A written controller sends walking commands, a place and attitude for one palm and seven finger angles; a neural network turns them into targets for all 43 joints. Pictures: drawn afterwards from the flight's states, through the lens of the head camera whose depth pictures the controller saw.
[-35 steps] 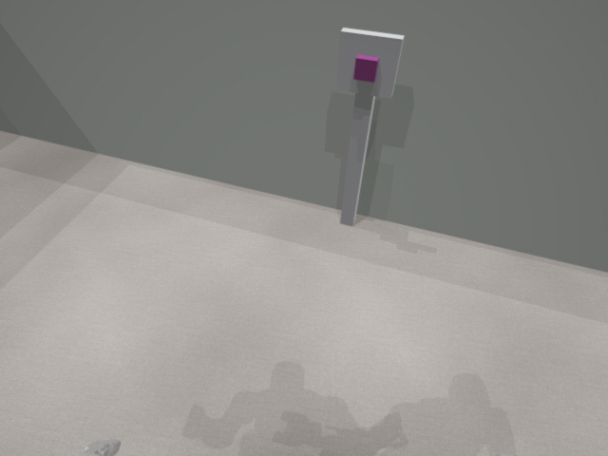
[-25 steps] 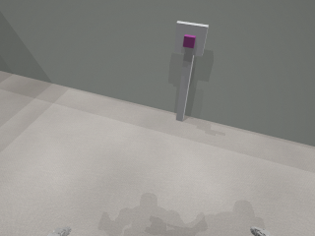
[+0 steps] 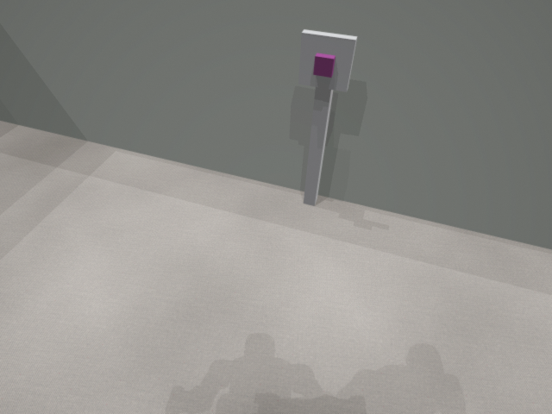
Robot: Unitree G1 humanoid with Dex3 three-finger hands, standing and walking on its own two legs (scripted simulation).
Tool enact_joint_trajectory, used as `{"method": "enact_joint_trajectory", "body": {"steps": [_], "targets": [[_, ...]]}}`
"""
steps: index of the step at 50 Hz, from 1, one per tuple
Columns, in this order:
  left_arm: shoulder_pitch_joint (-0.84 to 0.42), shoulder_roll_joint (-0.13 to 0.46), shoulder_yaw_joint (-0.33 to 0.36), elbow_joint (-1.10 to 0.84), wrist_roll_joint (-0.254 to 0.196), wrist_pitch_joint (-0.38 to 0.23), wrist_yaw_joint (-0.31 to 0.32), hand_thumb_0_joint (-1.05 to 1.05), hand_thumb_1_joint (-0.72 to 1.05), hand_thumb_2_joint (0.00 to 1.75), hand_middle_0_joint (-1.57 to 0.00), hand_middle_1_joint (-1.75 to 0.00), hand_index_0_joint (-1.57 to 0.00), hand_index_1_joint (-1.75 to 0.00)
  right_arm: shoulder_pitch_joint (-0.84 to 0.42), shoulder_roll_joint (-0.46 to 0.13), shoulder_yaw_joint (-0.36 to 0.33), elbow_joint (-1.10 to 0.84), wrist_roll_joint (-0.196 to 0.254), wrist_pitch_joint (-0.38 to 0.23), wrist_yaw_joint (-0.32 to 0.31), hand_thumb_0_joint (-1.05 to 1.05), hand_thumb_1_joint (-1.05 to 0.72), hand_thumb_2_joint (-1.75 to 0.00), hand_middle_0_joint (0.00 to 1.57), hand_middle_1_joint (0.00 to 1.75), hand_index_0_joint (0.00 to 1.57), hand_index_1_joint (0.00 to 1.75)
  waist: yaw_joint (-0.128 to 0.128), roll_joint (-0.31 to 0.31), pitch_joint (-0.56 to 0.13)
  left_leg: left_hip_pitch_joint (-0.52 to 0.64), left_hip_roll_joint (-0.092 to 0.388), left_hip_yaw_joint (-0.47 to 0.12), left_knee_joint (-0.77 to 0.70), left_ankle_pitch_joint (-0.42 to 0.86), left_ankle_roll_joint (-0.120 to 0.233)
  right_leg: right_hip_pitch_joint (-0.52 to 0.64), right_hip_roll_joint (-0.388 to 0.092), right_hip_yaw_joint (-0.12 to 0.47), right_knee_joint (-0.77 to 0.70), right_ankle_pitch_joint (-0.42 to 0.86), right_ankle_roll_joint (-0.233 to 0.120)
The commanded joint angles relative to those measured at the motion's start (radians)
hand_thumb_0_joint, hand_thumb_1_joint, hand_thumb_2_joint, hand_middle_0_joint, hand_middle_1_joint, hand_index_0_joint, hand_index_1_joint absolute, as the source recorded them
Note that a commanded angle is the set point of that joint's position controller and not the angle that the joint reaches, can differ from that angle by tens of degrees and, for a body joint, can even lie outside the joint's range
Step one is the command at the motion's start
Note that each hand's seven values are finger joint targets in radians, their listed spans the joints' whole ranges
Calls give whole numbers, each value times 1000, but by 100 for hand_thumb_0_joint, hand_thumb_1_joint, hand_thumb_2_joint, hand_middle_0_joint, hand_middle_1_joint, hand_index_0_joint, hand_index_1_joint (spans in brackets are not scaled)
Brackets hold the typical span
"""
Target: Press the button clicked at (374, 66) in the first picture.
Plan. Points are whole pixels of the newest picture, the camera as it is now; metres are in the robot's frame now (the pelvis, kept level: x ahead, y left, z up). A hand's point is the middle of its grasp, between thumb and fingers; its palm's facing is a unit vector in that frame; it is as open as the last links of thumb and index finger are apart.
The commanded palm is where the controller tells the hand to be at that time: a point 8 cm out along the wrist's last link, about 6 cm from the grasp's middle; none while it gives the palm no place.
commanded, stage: stand and wait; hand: left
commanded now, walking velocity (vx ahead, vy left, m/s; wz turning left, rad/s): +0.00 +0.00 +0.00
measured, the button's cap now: (324, 64) +1.18 -0.09 -0.03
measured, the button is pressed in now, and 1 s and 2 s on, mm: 0 0 0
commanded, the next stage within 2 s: look at it before walking up in 0.24 s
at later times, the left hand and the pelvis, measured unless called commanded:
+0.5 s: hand out of the picture +0.07 +0.24 -0.16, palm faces -0.02 -0.94 -0.33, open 7.4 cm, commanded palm none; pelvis +0.00 +0.00 +0.00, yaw +0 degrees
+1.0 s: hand out of the picture +0.06 +0.25 -0.16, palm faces -0.02 -0.94 -0.34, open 7.4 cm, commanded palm none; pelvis +0.00 +0.00 +0.00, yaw +0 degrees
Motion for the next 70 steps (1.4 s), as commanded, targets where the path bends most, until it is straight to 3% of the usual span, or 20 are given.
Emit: {"method": "enact_joint_trajectory", "body": {"steps": [1, 47, 49, 52, 54, 57, 59, 60, 61, 62, 63, 65, 66, 67, 68, 69, 70], "targets": [[-58, 206, 37, -70, -3, -26, 8, 0, 90, 90, -20, -30, -20, -30, -57, -193, -42, -63, -3, -25, -8, 0, -90, -90, 20, 30, 20, 30, -3, -18, -46, -14, 92, -85, -63, 76, 42, -20, -128, 124, -97, 53, -27], [-52, 202, 37, -60, 0, -32, 9, 0, 90, 90, -20, -30, -20, -30, -66, -196, -42, -52, 0, -29, -8, 0, -90, -90, 20, 30, 20, 30, -3, -6, -56, 21, 105, -86, -84, 144, 40, 2, -127, 112, -101, 157, -19], [27, 79, 12, -28, 0, -10, 11, 0, 90, 90, -20, -30, -20, -30, 2, -70, -14, -24, -9, -11, -3, 0, -90, -90, 20, 30, 20, 30, -1, -23, -54, 19, 92, -50, -58, -16, 21, -20, -116, 124, -106, -49, -8], [75, 91, 26, -33, 9, 5, -3, 0, 90, 90, -20, -30, -20, -30, 43, -68, -25, -28, -17, -1, 3, 0, -90, -90, 20, 30, 20, 30, 6, -58, 59, -95, 64, -25, -21, -302, 26, -108, -107, 198, -137, -369, -38], [103, 85, 36, -45, 9, 3, -9, 0, 90, 90, -20, -30, -20, -30, 68, -61, -32, -38, -18, -9, 3, 0, -90, -90, 20, 30, 20, 30, 3, -70, 90, -116, 61, -11, 22, -305, 33, -136, -106, 230, -120, -391, -65], [127, 56, 47, -64, 8, -7, -15, 0, 90, 90, -20, -30, -20, -30, 127, -56, -43, -43, -16, -26, 0, 0, -90, -90, 20, 30, 20, 30, -10, -5, 97, -85, 101, -48, 19, -320, 61, -191, -70, 202, -17, -341, -80], [125, 16, 49, -83, 10, -16, -18, 0, 90, 90, -20, -30, -20, -30, 180, -75, -56, -39, -13, -34, -4, 0, -90, -90, 20, 30, 20, 30, -27, 94, 104, -15, 186, -150, -58, -362, 109, -291, -8, 118, 144, -281, -62], [107, -8, 48, -98, 10, -23, -20, 0, 90, 90, -20, -30, -20, -30, 228, -95, -66, -29, -11, -39, -7, 0, -90, -90, 20, 30, 20, 30, -45, 176, 111, 45, 262, -247, -123, -354, 154, -366, 27, 39, 278, -218, -47], [51, -32, 46, -126, 10, -30, -20, 0, 90, 90, -20, -30, -20, -30, 281, -90, -73, -20, -12, -47, -12, 0, -90, -90, 20, 30, 20, 30, -69, 220, 140, 120, 337, -307, -174, -236, 203, -478, 12, -18, 395, -243, -30], [4, -40, 48, -147, 11, -38, -20, 0, 90, 90, -20, -30, -20, -30, 322, -68, -72, -8, -13, -55, -15, 0, -90, -90, 20, 30, 20, 30, -86, 196, 149, 173, 368, -309, -168, -47, 235, -544, -33, -14, 453, -289, -26], [-18, -49, 51, -155, 10, -43, -22, 0, 90, 90, -20, -30, -20, -30, 332, -51, -68, -3, -17, -60, -17, 0, -90, -90, 20, 30, 20, 30, -83, 153, 148, 174, 378, -268, -141, 102, 240, -534, -66, -14, 461, -305, -25], [34, -78, 55, -137, 7, -46, -31, 0, 90, 90, -20, -30, -20, -30, 282, -38, -68, -9, -21, -63, -19, 0, -90, -90, 20, 30, 20, 30, -35, 127, 107, 100, 338, -141, -91, 178, 194, -379, -78, -50, 343, -273, -29], [110, -101, 57, -111, 8, -46, -35, 0, 90, 90, -20, -30, -20, -30, 245, -35, -66, -14, -20, -62, -19, 0, -90, -90, 20, 30, 20, 30, 5, 120, 68, 31, 289, -47, -36, 161, 153, -226, -59, -92, 234, -176, -31], [243, -98, 64, -60, 12, -49, -35, 0, 90, 90, -20, -30, -20, -30, 216, -23, -64, -14, -16, -62, -19, 0, -90, -90, 20, 30, 20, 30, 70, 70, 17, -71, 222, 41, 132, 174, 114, 1, -16, -130, 120, -50, -39], [405, -25, 82, -5, 18, -60, -24, 0, 90, 90, -20, -30, -20, -30, 211, 15, -60, -27, -2, -68, -11, 0, -90, -90, 20, 30, 20, 30, 131, -109, -56, -245, 135, 138, 401, 132, 66, 235, -118, 48, 34, -108, -91], [543, 72, 105, 27, 10, -73, -5, 0, 90, 90, -20, -30, -20, -30, 163, 73, -45, -78, 5, -81, 0, 0, -90, -90, 20, 30, 20, 30, 163, -355, -77, -494, 23, 183, 684, -277, 28, 348, -384, 500, -157, -95, -206], [529, 72, 99, 29, -5, -68, 7, 0, 90, 90, -20, -30, -20, -30, 93, 49, -57, -102, -2, -79, -2, 0, -90, -90, 20, 30, 20, 30, 153, -208, -44, -568, 54, 84, 810, -343, 35, 317, -431, 595, -187, -67, -265]]}}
